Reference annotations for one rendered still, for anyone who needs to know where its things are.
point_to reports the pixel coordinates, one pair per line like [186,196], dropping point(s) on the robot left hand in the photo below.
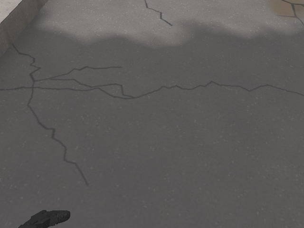
[45,219]

